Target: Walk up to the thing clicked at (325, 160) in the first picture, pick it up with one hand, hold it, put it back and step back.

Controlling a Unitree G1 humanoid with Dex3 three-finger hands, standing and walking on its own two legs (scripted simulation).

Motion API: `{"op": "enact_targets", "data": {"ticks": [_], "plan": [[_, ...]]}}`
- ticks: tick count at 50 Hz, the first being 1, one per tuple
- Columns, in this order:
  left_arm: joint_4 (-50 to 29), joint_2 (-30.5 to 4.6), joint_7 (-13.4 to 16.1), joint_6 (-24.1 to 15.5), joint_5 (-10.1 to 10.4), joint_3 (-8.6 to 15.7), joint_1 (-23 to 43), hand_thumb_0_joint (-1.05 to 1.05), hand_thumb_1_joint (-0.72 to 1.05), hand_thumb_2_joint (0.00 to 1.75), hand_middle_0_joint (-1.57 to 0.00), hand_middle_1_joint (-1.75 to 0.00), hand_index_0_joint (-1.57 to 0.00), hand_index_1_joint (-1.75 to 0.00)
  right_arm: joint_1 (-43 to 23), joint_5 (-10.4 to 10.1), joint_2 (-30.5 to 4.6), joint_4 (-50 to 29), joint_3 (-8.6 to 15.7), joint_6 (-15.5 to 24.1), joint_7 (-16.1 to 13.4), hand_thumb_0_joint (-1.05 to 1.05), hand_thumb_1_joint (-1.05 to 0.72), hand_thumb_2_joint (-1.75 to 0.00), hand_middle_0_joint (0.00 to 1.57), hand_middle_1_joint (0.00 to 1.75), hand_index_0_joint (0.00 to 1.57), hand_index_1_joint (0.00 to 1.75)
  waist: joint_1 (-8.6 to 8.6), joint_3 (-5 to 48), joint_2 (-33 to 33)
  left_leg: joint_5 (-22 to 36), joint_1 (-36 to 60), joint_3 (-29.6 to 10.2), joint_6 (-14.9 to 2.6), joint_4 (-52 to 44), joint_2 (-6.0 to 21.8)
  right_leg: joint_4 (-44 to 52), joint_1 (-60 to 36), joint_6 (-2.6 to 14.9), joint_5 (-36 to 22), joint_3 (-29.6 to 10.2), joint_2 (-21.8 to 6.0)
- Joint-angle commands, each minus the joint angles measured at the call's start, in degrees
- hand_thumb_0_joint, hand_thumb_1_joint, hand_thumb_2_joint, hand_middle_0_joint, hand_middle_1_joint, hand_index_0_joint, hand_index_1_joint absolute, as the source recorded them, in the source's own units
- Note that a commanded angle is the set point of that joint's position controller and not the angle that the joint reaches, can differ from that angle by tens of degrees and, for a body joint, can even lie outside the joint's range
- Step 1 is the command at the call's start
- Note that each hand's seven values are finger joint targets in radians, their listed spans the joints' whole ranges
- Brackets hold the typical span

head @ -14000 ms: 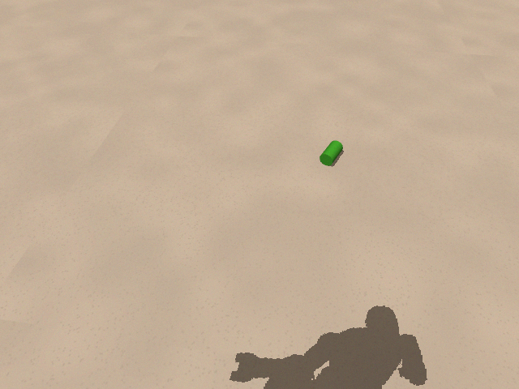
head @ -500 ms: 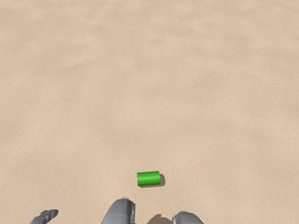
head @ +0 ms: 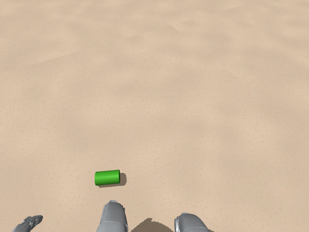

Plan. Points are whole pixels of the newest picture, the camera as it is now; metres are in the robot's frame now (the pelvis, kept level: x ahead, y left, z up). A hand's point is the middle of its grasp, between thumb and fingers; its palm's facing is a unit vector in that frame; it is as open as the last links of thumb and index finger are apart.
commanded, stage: walk up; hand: left
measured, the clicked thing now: (107, 177) +0.46 +0.27 -0.66
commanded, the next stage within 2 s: stand in 1.96 s
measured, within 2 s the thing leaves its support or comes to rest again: neither
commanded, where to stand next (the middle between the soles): +0.10 +0.02 m, yaw +3 degrees
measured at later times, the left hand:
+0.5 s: hand out of the picture -0.01 +0.26 -0.07, palm faces +0.12 -0.86 -0.49, open 7.4 cm
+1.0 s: hand out of the picture +0.07 +0.27 -0.09, palm faces +0.07 -0.93 -0.36, open 7.4 cm
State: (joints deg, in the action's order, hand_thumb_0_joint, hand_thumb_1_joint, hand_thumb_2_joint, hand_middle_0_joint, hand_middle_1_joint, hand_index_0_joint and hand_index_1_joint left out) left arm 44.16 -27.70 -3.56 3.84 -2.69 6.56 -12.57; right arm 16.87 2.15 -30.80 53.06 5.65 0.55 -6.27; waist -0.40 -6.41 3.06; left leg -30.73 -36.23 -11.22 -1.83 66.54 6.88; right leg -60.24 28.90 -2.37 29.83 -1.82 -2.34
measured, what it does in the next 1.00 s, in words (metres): steps on the spot: left foot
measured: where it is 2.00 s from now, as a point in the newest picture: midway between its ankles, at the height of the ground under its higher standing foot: outside the picture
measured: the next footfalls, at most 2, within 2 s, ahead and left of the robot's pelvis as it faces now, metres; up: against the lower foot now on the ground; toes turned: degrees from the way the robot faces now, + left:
left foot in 0.52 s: +0.05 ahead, +0.12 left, +0.00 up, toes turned +6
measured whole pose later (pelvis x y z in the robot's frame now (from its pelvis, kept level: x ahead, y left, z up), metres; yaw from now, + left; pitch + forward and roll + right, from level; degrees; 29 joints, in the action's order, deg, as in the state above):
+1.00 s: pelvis +0.02 +0.00 +0.06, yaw +6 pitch -2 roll -1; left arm 60.2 -22.2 0.1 -2.7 -0.1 0.2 -8.3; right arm 6.8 0.2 -21.0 61.5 1.1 0.0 0.9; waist 0.1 -4.4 0.4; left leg -17.8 -13.2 -0.3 -0.3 32.8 0.3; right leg -31.2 13.7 -1.9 15.7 0.0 -1.8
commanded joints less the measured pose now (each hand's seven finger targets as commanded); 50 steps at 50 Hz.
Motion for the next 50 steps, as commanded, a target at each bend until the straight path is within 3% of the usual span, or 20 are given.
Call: {"op": "enact_targets", "data": {"ticks": [1,3,6,11,14,23,25,26,27,28,29,35,36,38,39,41,42,44,47,50], "plan": [[-1.94,-17.18,3.56,-3.51,0.51,3.94,3.23,0.0,0.9,0.9,-0.2,-0.3,-0.2,-0.3,0.0,-2.34,-9.91,-1.89,0.86,2.68,0.68,0.0,-0.9,-0.9,0.2,0.3,0.2,0.3,0.8,0.13,2.77,5.31,-12.45,2.31,0.6,7.73,-3.99,40.84,-8.44,7.96,14.0,-31.46,-13.98],[1.08,-13.81,4.1,-5.16,0.98,3.28,1.21,0.0,0.9,0.9,-0.2,-0.3,-0.2,-0.3,3.5,-2.09,-9.14,0.97,0.17,2.58,2.47,0.0,-0.9,-0.9,0.2,0.3,0.2,0.3,0.78,2.42,4.04,8.46,-5.94,2.97,-0.14,2.32,-3.23,35.82,-11.24,10.07,5.44,-26.13,-13.6],[3.73,-12.42,4.9,-7.41,1.26,2.29,-2.61,0.0,0.9,0.9,-0.2,-0.3,-0.2,-0.3,-0.43,-1.29,-7.03,-0.85,0.24,0.86,4.05,0.0,-0.9,-0.9,0.2,0.3,0.2,0.3,2.42,-0.36,2.58,9.63,-4.45,1.11,-0.58,-2.52,-4.53,36.22,-13.76,7.94,-7.65,-23.55,-14.68],[5.24,-9.87,6.77,-8.76,2.23,1.62,-8.13,0.0,0.9,0.9,-0.2,-0.3,-0.2,-0.3,-3.29,-1.07,-5.26,-3.35,0.47,-0.92,5.29,0.0,-0.9,-0.9,0.2,0.3,0.2,0.3,3.48,4.27,3.16,11.32,-1.92,-0.12,0.87,-5.57,-8.35,31.96,-24.25,4.67,-43.44,-14.91,-13.94],[5.02,-8.95,7.32,-8.91,2.06,1.38,-8.98,0.0,0.9,0.9,-0.2,-0.3,-0.2,-0.3,-4.68,-1.46,-3.99,-4.08,0.54,-1.59,5.55,0.0,-0.9,-0.9,0.2,0.3,0.2,0.3,3.82,5.28,4.28,11.1,1.37,0.02,1.1,-8.11,-9.31,31.34,-25.05,4.14,-49.17,-11.29,-13.51],[3.51,-10.06,6.06,-8.31,1.63,0.95,-6.79,0.0,0.9,0.9,-0.2,-0.3,-0.2,-0.3,-8.56,-1.52,-1.02,-4.17,-0.29,-0.65,6.63,0.0,-0.9,-0.9,0.2,0.3,0.2,0.3,3.05,7.06,10.49,7.37,13.92,11.42,-0.16,-26.22,-7.69,29.32,-20.45,10.93,-41.53,-5.4,-13.56],[3.45,-9.7,5.68,-7.84,2.24,-0.01,-4.69,0.0,0.9,0.9,-0.2,-0.3,-0.2,-0.3,-6.2,-1.5,-0.7,-2.59,-0.31,0.31,6.71,0.0,-0.9,-0.9,0.2,0.3,0.2,0.3,0.8,8.52,8.15,15.23,24.7,12.77,-1.11,-36.21,-8.75,24.92,-14.3,9.09,-37.75,-2.03,-11.41],[3.32,-7.82,5.56,-7.68,2.38,-0.89,-4.48,0.0,0.9,0.9,-0.2,-0.3,-0.2,-0.3,-4.59,-1.12,-1.88,-1.48,0.2,0.76,6.52,0.0,-0.9,-0.9,0.2,0.3,0.2,0.3,-0.41,9.91,4.85,17.89,31.09,10.05,-2.19,-38.1,-7.48,21.19,-9.52,7.16,-35.37,-0.4,-9.85],[2.64,-5.45,5.44,-7.64,2.57,-1.95,-4.29,0.0,0.9,0.9,-0.2,-0.3,-0.2,-0.3,-2.44,-0.67,-4.89,-1.13,1.0,1.14,6.18,0.0,-0.9,-0.9,0.2,0.3,0.2,0.3,-1.68,12.61,-3.93,19.76,38.35,-2.34,-4.85,-40.66,-0.07,12.92,-1.66,4.52,-27.33,1.97,-6.38],[2.34,-4.91,5.62,-7.24,3.0,-2.11,-1.84,0.0,0.9,0.9,-0.2,-0.3,-0.2,-0.3,-4.39,-1.47,-9.32,-1.99,1.61,1.03,6.02,0.0,-0.9,-0.9,0.2,0.3,0.2,0.3,-1.98,11.71,-12.12,18.33,33.91,-15.22,-11.97,-42.11,10.56,10.15,2.22,2.65,-1.12,6.07,0.75],[3.24,-8.15,6.03,-7.0,2.41,-1.42,1.34,0.0,0.9,0.9,-0.2,-0.3,-0.2,-0.3,-4.38,-1.84,-9.85,-1.41,2.01,0.67,6.25,0.0,-0.9,-0.9,0.2,0.3,0.2,0.3,-3.21,8.61,-11.52,12.71,27.07,-17.18,-15.72,-44.87,12.63,6.82,0.48,3.09,7.15,2.2,-0.57],[10.29,-5.72,5.15,-7.76,2.42,-1.7,-6.31,0.0,0.9,0.9,-0.2,-0.3,-0.2,-0.3,-15.71,-1.72,-3.9,-2.9,-1.31,-0.09,6.44,0.0,-0.9,-0.9,0.2,0.3,0.2,0.3,3.16,5.86,-12.47,14.34,13.29,1.02,-5.72,-37.45,1.26,29.1,-18.92,2.87,-13.31,4.4,2.19],[10.36,-6.93,5.56,-8.1,1.77,-1.38,-5.94,0.0,0.9,0.9,-0.2,-0.3,-0.2,-0.3,-14.78,-2.07,-1.88,-2.6,-2.02,-0.39,6.5,0.0,-0.9,-0.9,0.2,0.3,0.2,0.3,3.7,6.14,-9.04,13.3,9.9,2.13,-3.71,-34.54,0.73,33.33,-23.32,3.63,-14.89,-0.09,0.02],[9.69,-13.78,5.54,-8.53,1.29,-0.61,-1.14,0.0,0.9,0.9,-0.2,-0.3,-0.2,-0.3,-14.44,-1.96,-1.29,-1.29,-1.87,-0.86,6.32,0.0,-0.9,-0.9,0.2,0.3,0.2,0.3,2.27,4.1,2.43,2.51,11.6,8.41,-0.1,-23.53,-6.1,43.46,-13.7,11.46,1.24,-23.08,-15.87],[8.54,-13.17,5.35,-8.51,1.36,-0.81,2.96,0.0,0.9,0.9,-0.2,-0.3,-0.2,-0.3,-12.72,-1.6,-2.22,0.31,-1.33,-0.73,6.3,0.0,-0.9,-0.9,0.2,0.3,0.2,0.3,0.4,2.76,0.85,3.19,15.96,7.99,0.25,-22.62,-4.5,42.64,-9.42,13.39,0.26,-23.45,-17.22],[8.62,-10.26,5.14,-8.16,1.91,-2.03,6.51,0.0,0.9,0.9,-0.2,-0.3,-0.2,-0.3,-9.98,-1.91,-1.97,2.72,-1.38,0.41,6.48,0.0,-0.9,-0.9,0.2,0.3,0.2,0.3,-1.74,4.55,-0.95,11.6,22.57,7.57,-0.59,-34.63,-4.21,37.18,-8.44,9.4,-10.86,-12.65,-11.87],[8.78,-7.66,4.86,-7.91,2.3,-2.95,6.95,0.0,0.9,0.9,-0.2,-0.3,-0.2,-0.3,-9.29,-1.46,-2.97,3.47,-1.2,0.97,6.41,0.0,-0.9,-0.9,0.2,0.3,0.2,0.3,-1.82,5.15,-2.9,14.11,25.89,1.91,-2.0,-41.52,-1.69,32.27,-6.54,5.86,-16.27,-6.74,-7.21],[11.12,-6.2,4.59,-7.3,2.81,-3.31,4.41,0.0,0.9,0.9,-0.2,-0.3,-0.2,-0.3,-13.66,-1.53,-5.5,2.76,-1.14,1.59,6.61,0.0,-0.9,-0.9,0.2,0.3,0.2,0.3,1.54,5.61,-5.79,14.05,23.01,-6.79,-6.47,-45.38,5.95,27.46,-10.35,2.65,-10.97,1.38,0.42],[12.71,-6.17,4.63,-8.14,2.85,-3.49,5.5,0.0,0.9,0.9,-0.2,-0.3,-0.2,-0.3,-14.31,-1.94,-3.17,3.86,-2.25,1.5,6.6,0.0,-0.9,-0.9,0.2,0.3,0.2,0.3,1.71,8.61,-5.04,32.01,22.58,2.3,-2.89,-41.17,1.42,33.18,-20.51,3.68,-23.82,-2.12,-2.39],[13.51,-7.35,4.98,-7.92,3.3,-3.52,6.34,0.0,0.9,0.9,-0.2,-0.3,-0.2,-0.3,-13.75,-2.14,-3.32,5.33,-1.93,1.25,6.08,0.0,-0.9,-0.9,0.2,0.3,0.2,0.3,1.16,11.88,-5.92,38.14,26.38,6.34,-1.05,-40.09,-0.8,32.61,-23.14,4.65,-35.56,-2.57,-4.83]]}}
